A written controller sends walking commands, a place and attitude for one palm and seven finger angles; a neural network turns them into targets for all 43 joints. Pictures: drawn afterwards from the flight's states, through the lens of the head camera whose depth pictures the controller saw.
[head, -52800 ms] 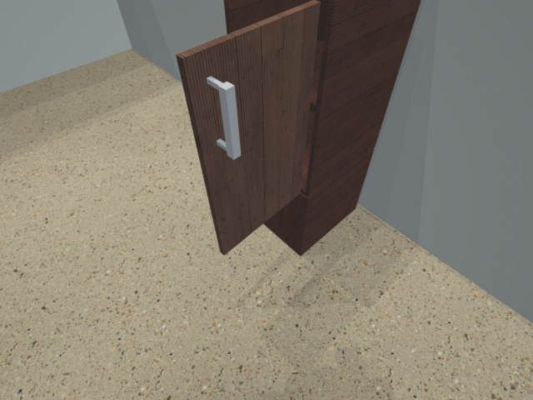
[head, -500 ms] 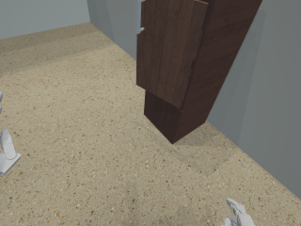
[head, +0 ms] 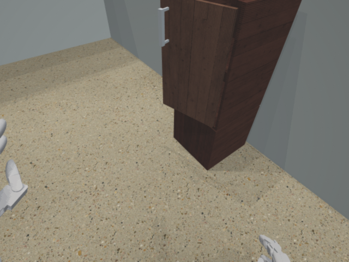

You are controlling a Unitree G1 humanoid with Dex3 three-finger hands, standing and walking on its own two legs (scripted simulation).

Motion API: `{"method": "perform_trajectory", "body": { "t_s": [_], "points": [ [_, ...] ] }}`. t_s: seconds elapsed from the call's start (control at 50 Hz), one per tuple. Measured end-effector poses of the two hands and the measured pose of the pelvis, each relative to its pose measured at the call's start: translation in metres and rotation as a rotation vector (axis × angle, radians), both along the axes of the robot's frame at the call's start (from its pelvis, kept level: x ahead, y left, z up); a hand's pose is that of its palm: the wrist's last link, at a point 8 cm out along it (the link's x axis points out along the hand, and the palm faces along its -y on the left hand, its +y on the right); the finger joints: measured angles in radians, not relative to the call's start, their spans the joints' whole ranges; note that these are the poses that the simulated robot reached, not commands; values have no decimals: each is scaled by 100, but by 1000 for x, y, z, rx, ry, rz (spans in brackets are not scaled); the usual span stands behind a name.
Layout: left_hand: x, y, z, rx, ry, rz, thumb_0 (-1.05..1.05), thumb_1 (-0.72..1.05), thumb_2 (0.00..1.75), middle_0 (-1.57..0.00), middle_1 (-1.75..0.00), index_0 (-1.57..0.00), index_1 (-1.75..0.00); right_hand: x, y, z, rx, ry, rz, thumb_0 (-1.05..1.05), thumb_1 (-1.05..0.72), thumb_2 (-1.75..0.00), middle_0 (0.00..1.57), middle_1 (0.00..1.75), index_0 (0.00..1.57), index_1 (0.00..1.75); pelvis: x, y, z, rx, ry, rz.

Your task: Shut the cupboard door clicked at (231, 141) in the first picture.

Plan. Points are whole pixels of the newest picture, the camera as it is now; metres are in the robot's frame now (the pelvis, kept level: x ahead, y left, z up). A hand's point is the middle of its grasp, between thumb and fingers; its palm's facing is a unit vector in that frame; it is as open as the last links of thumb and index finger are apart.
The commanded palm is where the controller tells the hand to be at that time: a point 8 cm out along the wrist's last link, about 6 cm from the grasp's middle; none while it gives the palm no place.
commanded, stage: stop stepping back and stand still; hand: left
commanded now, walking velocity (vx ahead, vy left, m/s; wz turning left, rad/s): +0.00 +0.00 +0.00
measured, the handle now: (164, 27) +1.02 +0.12 +0.12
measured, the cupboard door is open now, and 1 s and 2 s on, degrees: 16 16 16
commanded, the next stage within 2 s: let the arm hang, fingers relaxed in 0.26 s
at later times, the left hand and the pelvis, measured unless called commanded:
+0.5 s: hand (64, 234) +0.18 +0.26 -0.02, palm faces +0.12 -0.88 -0.47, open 7.4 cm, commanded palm none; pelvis -0.02 +0.01 -0.01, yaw +1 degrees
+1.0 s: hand out of the picture -0.02 +0.21 -0.16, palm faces +0.02 -0.96 -0.29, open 7.3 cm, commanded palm none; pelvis -0.02 -0.01 +0.00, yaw +1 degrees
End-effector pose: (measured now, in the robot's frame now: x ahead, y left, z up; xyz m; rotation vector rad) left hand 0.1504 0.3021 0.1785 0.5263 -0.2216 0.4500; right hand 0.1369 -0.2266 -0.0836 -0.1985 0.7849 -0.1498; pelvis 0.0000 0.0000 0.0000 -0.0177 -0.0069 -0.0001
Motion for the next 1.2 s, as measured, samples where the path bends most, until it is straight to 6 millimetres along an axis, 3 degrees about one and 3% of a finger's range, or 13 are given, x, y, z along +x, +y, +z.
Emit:
{"method": "perform_trajectory", "body": {
  "t_s": [0.2, 0.36, 0.38, 0.42, 0.46, 0.5, 0.58, 0.64, 0.68, 0.8, 0.92, 1.06, 1.2],
  "points": [
    [2, -3, -13, -24, 52, -22, 2, 89, 90, -21, -30, -21, -30, -12, -10, 4, -25, 3, -31, 1, -90, -90, 20, 30, 20, 30, -6, 1, 1, 0, 8, -1],
    [-1, 1, -5, 12, 33, -26, 2, 88, 90, -21, -30, -21, -30, -7, -9, 6, -34, -7, -25, 1, -90, -90, 20, 30, 20, 30, -5, 2, 1, -2, 10, 4],
    [1, 2, -12, 18, 56, -35, 2, 89, 90, -21, -30, -21, -30, -5, -9, 3, -24, -13, -1, 1, -90, -90, 20, 30, 20, 30, -6, 3, -1, -4, 13, 12],
    [12, 8, -51, -36, 228, -42, 1, 89, 90, -21, -30, -20, -30, -1, -9, -8, -6, 17, 58, 1, -90, -90, 20, 30, 20, 30, -9, 7, -3, -3, 15, 23],
    [15, 9, -108, -130, 473, -25, 1, 89, 90, -20, -30, -20, -30, 0, -12, -21, 4, 50, 80, 1, -90, -90, 20, 30, 20, 30, -13, 11, -6, 2, 17, 20],
    [6, 1, -167, -218, 721, -12, 1, 90, 90, -20, -30, -19, -30, -4, -16, -31, 10, 78, 75, 1, -90, -90, 20, 30, 20, 30, -16, 13, -9, 11, 14, 13],
    [-40, -37, -256, -371, 1101, -25, 1, 90, 90, -20, -30, -19, -30, -28, -23, -40, 2, 169, 50, 1, -91, -90, 20, 30, 20, 30, -22, 9, -10, 26, 3, 2],
    [-84, -69, -298, -492, 1282, -27, 2, 90, 90, -20, -30, -20, -30, -58, -30, -41, -21, 284, 34, 0, -91, -90, 20, 30, 20, 30, -24, 2, -8, 30, -3, 6],
    [-109, -83, -315, -568, 1351, 5, 1, 92, 90, -21, -30, -20, -30, -80, -34, -41, -35, 368, 19, 0, -91, -90, 20, 30, 20, 30, -24, -2, -7, 28, -5, 13],
    [-156, -74, -325, -611, 1465, 113, 0, 97, 90, -21, -30, -20, -30, -133, -40, -42, -41, 548, -31, 1, -91, -90, 20, 30, 20, 30, -23, -11, -2, 15, -10, 24],
    [-176, -56, -312, -577, 1512, 196, 1, 93, 90, -21, -30, -20, -30, -150, -37, -51, -3, 589, -65, 1, -91, -90, 20, 30, 20, 30, -19, -10, 2, 11, -19, 17],
    [-160, -38, -299, -523, 1477, 231, 1, 91, 90, -20, -30, -20, -30, -145, -31, -59, 33, 566, -70, 0, -91, -90, 20, 30, 20, 30, -15, -9, 4, 16, -25, 7],
    [-127, -39, -296, -509, 1415, 190, 1, 91, 90, -20, -30, -19, -30, -131, -32, -57, 34, 535, -69, 0, -91, -90, 20, 30, 20, 30, -10, -9, 6, 20, -29, 3]
  ]
}}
